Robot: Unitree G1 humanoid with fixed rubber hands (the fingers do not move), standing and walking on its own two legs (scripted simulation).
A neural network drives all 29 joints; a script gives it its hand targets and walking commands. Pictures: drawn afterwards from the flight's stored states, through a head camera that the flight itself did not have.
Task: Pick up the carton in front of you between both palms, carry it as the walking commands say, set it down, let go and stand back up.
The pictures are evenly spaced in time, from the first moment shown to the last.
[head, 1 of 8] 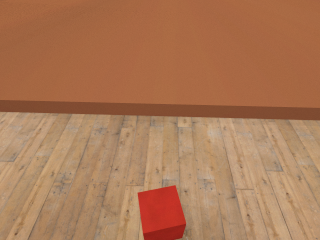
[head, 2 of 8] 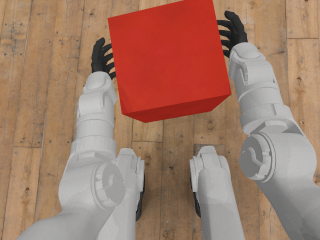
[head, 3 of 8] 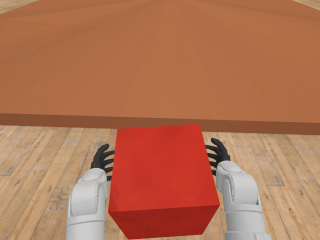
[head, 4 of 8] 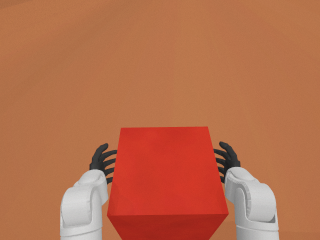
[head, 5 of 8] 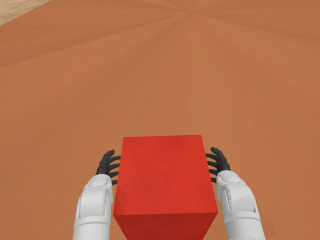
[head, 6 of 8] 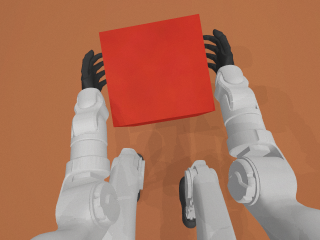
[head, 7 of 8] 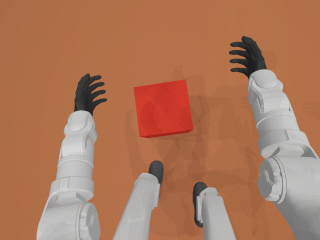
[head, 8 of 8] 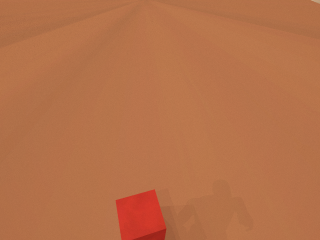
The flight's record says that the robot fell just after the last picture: no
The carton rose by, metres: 0.92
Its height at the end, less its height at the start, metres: +0.15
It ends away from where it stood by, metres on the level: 2.94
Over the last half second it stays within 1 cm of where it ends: yes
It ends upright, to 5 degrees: yes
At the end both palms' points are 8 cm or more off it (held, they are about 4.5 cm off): yes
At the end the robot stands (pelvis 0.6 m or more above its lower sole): yes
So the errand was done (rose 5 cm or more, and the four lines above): yes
